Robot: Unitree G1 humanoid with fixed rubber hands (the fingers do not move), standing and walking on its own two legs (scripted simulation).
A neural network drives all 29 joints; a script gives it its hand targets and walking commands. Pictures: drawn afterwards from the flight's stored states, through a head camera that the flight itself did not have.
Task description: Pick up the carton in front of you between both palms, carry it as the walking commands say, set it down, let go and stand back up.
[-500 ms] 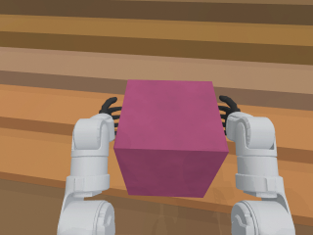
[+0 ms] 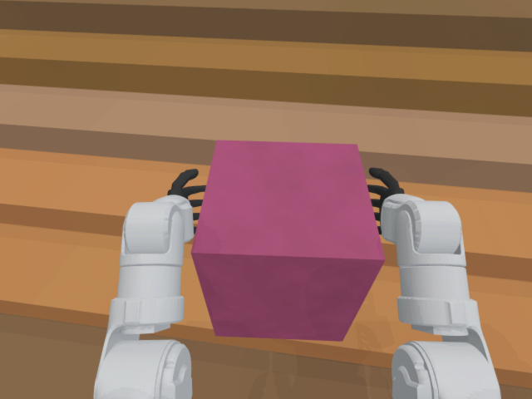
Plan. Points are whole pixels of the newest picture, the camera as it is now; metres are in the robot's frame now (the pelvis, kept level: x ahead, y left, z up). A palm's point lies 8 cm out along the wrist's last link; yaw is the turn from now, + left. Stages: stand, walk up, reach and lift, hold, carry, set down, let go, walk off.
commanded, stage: carry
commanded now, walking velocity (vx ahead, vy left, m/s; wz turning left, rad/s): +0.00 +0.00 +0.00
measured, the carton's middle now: (282, 245) +0.35 +0.01 +0.05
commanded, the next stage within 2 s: none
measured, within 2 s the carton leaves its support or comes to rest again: neither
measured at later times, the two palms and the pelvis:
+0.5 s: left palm (172, 178) +0.37 +0.16 +0.18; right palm (400, 175) +0.37 -0.14 +0.18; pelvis +0.01 +0.01 +0.00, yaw -1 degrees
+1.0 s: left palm (179, 100) +0.55 +0.18 +0.18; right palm (359, 113) +0.52 -0.11 +0.18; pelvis +0.15 +0.07 +0.05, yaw +0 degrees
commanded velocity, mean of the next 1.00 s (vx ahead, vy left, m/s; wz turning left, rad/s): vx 0.44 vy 0.00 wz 0.00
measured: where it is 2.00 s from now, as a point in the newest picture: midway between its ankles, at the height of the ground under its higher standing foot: (256, 230)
